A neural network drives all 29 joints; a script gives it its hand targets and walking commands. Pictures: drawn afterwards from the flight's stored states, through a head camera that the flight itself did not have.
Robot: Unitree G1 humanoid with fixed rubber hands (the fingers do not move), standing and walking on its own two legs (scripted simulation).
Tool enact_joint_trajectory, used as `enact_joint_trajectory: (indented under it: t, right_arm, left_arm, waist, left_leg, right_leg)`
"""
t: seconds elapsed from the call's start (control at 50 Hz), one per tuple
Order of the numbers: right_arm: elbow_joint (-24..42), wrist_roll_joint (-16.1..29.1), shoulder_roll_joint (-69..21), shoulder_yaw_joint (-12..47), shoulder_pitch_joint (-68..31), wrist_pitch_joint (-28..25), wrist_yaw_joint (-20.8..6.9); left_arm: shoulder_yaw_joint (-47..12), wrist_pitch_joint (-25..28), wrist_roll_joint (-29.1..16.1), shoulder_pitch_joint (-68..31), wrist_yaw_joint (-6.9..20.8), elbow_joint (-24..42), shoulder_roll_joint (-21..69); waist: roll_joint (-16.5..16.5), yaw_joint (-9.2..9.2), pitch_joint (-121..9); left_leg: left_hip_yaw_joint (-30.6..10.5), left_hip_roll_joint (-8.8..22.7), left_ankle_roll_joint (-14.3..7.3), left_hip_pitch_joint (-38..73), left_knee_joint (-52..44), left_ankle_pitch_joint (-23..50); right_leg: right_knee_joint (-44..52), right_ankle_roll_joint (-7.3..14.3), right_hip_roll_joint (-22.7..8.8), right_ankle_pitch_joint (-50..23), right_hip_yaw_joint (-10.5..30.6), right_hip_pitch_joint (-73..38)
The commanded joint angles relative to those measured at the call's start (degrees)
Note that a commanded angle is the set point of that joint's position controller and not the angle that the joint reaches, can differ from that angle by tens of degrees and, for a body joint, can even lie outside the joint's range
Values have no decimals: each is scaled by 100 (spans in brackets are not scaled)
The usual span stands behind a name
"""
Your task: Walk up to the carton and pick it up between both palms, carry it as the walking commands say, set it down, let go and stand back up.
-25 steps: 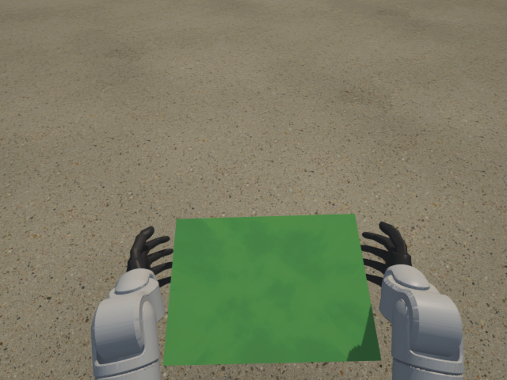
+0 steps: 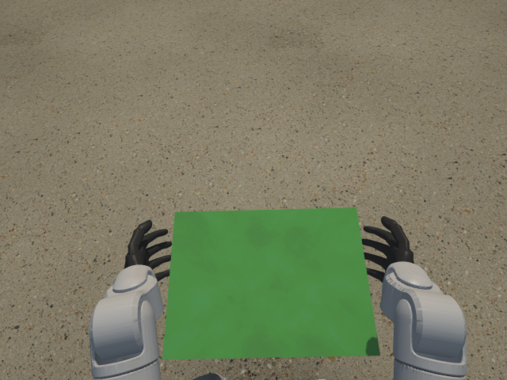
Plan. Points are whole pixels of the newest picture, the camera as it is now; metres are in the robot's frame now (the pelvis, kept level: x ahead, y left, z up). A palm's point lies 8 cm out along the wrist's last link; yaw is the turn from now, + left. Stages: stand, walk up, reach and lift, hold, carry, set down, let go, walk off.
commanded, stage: carry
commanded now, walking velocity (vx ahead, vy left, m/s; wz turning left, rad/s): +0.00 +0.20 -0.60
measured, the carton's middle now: (266, 283) +0.28 +0.00 -0.03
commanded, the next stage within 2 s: none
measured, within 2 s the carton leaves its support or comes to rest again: neither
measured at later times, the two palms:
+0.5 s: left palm (119, 259) +0.29 +0.21 +0.06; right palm (373, 317) +0.19 -0.13 +0.07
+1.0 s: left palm (115, 243) +0.31 +0.23 +0.06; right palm (339, 379) +0.13 -0.08 +0.07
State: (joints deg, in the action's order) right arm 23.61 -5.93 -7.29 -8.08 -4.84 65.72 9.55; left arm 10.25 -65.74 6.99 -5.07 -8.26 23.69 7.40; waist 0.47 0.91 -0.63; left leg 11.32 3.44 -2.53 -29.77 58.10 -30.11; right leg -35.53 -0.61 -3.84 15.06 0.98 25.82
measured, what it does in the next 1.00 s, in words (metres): steps to the left, turning right: left foot, then right foot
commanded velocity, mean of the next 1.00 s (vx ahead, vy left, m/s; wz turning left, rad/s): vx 0.00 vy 0.20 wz -0.60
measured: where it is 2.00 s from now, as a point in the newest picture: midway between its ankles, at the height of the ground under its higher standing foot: outside the picture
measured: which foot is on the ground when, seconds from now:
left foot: up 0.00-0.16, down 0.18-0.60, up 0.62-0.90, down 0.92-1.00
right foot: down 0.00-0.18, up 0.20-0.56, down 0.58-0.92, up 0.94-1.00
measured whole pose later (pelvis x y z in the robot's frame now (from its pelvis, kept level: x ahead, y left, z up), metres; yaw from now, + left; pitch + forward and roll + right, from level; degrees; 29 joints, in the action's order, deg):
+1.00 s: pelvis +0.00 +0.20 -0.01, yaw -31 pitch +4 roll -2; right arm 28.3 -4.4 -7.3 -7.6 -2.2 66.1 9.2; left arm 9.4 -67.0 6.9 -3.5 -7.7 28.7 7.3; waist 0.7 0.8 0.6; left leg 12.8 4.6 -3.2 -19.8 37.2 -21.2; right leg -54.1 -2.8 -1.6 24.0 2.9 36.0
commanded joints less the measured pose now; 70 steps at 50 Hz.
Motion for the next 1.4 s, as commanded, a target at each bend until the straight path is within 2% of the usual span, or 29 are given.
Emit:
enact_joint_trajectory:
  t: [0.0, 0.02, 0.1, 0.12, 0.14, 0.16, 0.2, 0.24, 0.36, 0.46, 0.52, 0.54, 0.56, 0.58, 0.6, 0.62, 0.66, 0.72, 0.84, 0.86, 0.9, 0.92, 0.96, 1.0, 1.04, 1.06, 1.2, 1.3, 1.38]
  right_arm:
    - [1377, 2453, -5981, 4725, -2725, -190, -1460]
    - [1490, 2492, -5867, 4779, -2640, -168, -1471]
    - [1354, 2421, -5627, 4593, -2396, -10, -1475]
    - [1101, 2301, -5527, 4427, -1956, 20, -1501]
    - [1192, 2269, -5382, 4441, -2055, 25, -1475]
    - [1331, 2317, -5293, 4430, -2227, -26, -1491]
    - [1252, 2221, -5322, 4224, -2276, -42, -1521]
    - [1167, 2249, -5565, 4150, -2359, -63, -1597]
    - [998, 2102, -5007, 3979, -1946, 10, -1545]
    - [1087, 2258, -5186, 4240, -2225, 2, -1560]
    - [1315, 2264, -5060, 4326, -2207, -16, -1524]
    - [933, 2166, -5012, 4262, -2022, 18, -1504]
    - [995, 2159, -4969, 4272, -2142, 10, -1492]
    - [1006, 2201, -5071, 4353, -2154, 24, -1512]
    - [1039, 2201, -5030, 4365, -2094, 3, -1512]
    - [1295, 2250, -5121, 4487, -2252, -35, -1472]
    - [1231, 2271, -5273, 4480, -2243, -89, -1488]
    - [1560, 2401, -5419, 4595, -2300, -150, -1546]
    - [1575, 2437, -5241, 4651, -2348, -13, -1494]
    - [1450, 2429, -5306, 4545, -2321, 2, -1510]
    - [1558, 2411, -5172, 4471, -2297, -15, -1514]
    - [1517, 2374, -5114, 4333, -2320, 11, -1494]
    - [1299, 2335, -5217, 4293, -2352, 35, -1586]
    - [1525, 2395, -5346, 4322, -2619, -22, -1625]
    - [1220, 2263, -5042, 4130, -2150, 19, -1595]
    - [1398, 2257, -4802, 3991, -2198, -11, -1605]
    - [1249, 2281, -4773, 3962, -2084, 47, -1606]
    - [1235, 2389, -4739, 4147, -2197, 92, -1593]
    - [1421, 2352, -4634, 4289, -2357, 83, -1579]
  left_arm:
    - [-4464, 146, -2695, -2662, 1663, 1455, 5590]
    - [-4459, 126, -2632, -2371, 1649, 1398, 5429]
    - [-4514, -25, -2506, -2181, 1545, 1256, 5179]
    - [-4559, -31, -2495, -2294, 1526, 1350, 5032]
    - [-4537, -84, -2493, -2248, 1534, 1223, 5035]
    - [-4584, -74, -2499, -2260, 1563, 1162, 5066]
    - [-4781, -101, -2584, -2618, 1554, 1190, 5245]
    - [-4948, -55, -2743, -3088, 1558, 1574, 5400]
    - [-4862, -179, -2599, -2675, 1475, 1287, 5069]
    - [-4758, -163, -2597, -2772, 1494, 1391, 5016]
    - [-4699, -127, -2579, -2564, 1493, 1256, 5067]
    - [-4659, -145, -2558, -2655, 1510, 1158, 5031]
    - [-4620, -121, -2576, -2478, 1534, 1016, 5131]
    - [-4570, -107, -2494, -2398, 1536, 997, 5031]
    - [-4533, -82, -2526, -2308, 1536, 1050, 5023]
    - [-4477, -57, -2535, -2155, 1561, 1009, 5091]
    - [-4596, -27, -2649, -2202, 1642, 1117, 5265]
    - [-4685, 49, -2614, -2215, 1656, 1437, 5379]
    - [-4514, -28, -2393, -1930, 1577, 1330, 4880]
    - [-4627, -49, -2450, -2273, 1529, 1341, 4945]
    - [-4709, -90, -2499, -2325, 1571, 1433, 5032]
    - [-4680, -131, -2510, -2545, 1549, 1307, 5069]
    - [-4838, -132, -2590, -2675, 1550, 1400, 5125]
    - [-4906, -94, -2712, -2862, 1573, 1602, 5367]
    - [-4870, -176, -2634, -2709, 1524, 1360, 5188]
    - [-5031, -186, -2592, -2754, 1472, 1386, 5148]
    - [-5004, -236, -2592, -2775, 1415, 1354, 5149]
    - [-4862, -230, -2440, -2625, 1412, 1285, 4981]
    - [-4774, -194, -2426, -2558, 1467, 1028, 4947]
  waist:
    - [1141, -203, -2113]
    - [1518, -184, -2035]
    - [1254, -113, -2052]
    - [649, -3, -2269]
    - [-703, -10, -2047]
    - [-1639, -151, -1944]
    - [-1106, -102, -1670]
    - [-790, -132, -1369]
    - [-921, -104, -1519]
    - [-835, -99, -1792]
    - [-728, -209, -1872]
    - [-492, -274, -1742]
    - [93, -370, -1914]
    - [1282, -201, -1941]
    - [1524, -202, -2031]
    - [1433, -193, -2055]
    - [630, -205, -2050]
    - [621, -215, -2153]
    - [1692, -172, -1729]
    - [1339, -72, -1921]
    - [-1515, -71, -1733]
    - [-1333, -91, -1569]
    - [-572, -109, -1309]
    - [-482, -128, -1435]
    - [-722, -78, -1417]
    - [-1289, -69, -1487]
    - [-1016, -56, -1486]
    - [-1178, -8, -1613]
    - [-670, 7, -1294]
  left_leg:
    - [-593, -269, 428, -12, -542, 174]
    - [-648, -209, 362, 255, -705, 309]
    - [-255, -127, 235, 2244, -2992, 729]
    - [-530, 309, 110, 3059, -3580, 955]
    - [-1820, 1698, -337, 3403, -3939, 1779]
    - [-2056, 2607, -624, 3289, -3621, 2914]
    - [-852, 2170, -748, 2715, -3556, 2466]
    - [-196, 1536, -566, 2621, -3231, 3417]
    - [43, 1500, -677, 3040, -2843, 3170]
    - [189, 1577, -582, 3158, -2369, 4013]
    - [518, 1273, -339, 3307, -1385, 5593]
    - [567, 1163, -192, 2850, -870, 5282]
    - [426, 913, 69, 1569, -342, 3746]
    - [268, 318, 329, 289, 460, 289]
    - [-497, 3, 424, -317, 930, -821]
    - [-921, -11, 451, -565, 1165, -883]
    - [-1037, -1, 380, -522, 574, -528]
    - [-797, -206, 360, 106, -329, -49]
    - [-187, -322, 272, 2202, -2655, 145]
    - [-212, -92, 141, 3117, -3403, 413]
    - [-2303, 2416, -618, 3126, -4209, 771]
    - [-1707, 2611, -930, 2722, -4260, 921]
    - [-515, 1979, -705, 2480, -3758, 1927]
    - [-59, 1394, -542, 2852, -3214, 2736]
    - [-164, 1399, -569, 3216, -3038, 3747]
    - [-130, 1429, -568, 3500, -2984, 3824]
    - [161, 1667, -569, 3503, -2731, 4569]
    - [-195, 1881, -584, 3915, -3556, 2416]
    - [-308, 2120, -520, 3696, -3979, 1385]
  right_leg:
    - [758, 558, -1049, -3717, 1471, -1677]
    - [799, 536, -1054, -3398, 1400, -1281]
    - [484, 415, -639, -1884, 1144, 184]
    - [14, 262, -347, -1002, 698, 886]
    - [-1260, 78, 268, 941, -36, 1874]
    - [-2650, -33, 308, 2045, -465, 2494]
    - [-3815, -173, -141, 1555, -224, 2359]
    - [-3916, -265, -102, 1027, -367, 2325]
    - [-2861, -202, -69, 617, -693, 2002]
    - [-1406, 19, 60, 249, -891, 1155]
    - [-95, 154, 406, -275, -1055, 428]
    - [993, 191, 246, -851, -705, -154]
    - [1116, 551, -489, -2577, 517, -1250]
    - [999, 1034, -1770, -5668, 2377, -2137]
    - [719, 1325, -1851, -6455, 3038, -2457]
    - [658, 1253, -1710, -6498, 2986, -2539]
    - [688, 877, -1461, -5234, 2199, -2357]
    - [771, 733, -1151, -3872, 1841, -1624]
    - [1393, 325, -585, -630, 1572, 310]
    - [1156, 113, -271, -82, 1037, 860]
    - [-2025, -115, 639, 1711, -480, 2319]
    - [-3117, -87, 99, 1893, -343, 2343]
    - [-3918, -173, 15, 1205, -303, 2150]
    - [-3715, -250, 46, 826, -372, 2034]
    - [-3586, -286, 77, 894, -614, 2227]
    - [-3347, -246, 95, 850, -658, 2316]
    - [-2380, -31, 120, 454, -959, 1783]
    - [-1248, 183, 84, 328, -948, 1407]
    - [-761, 253, 84, 235, -1082, 1214]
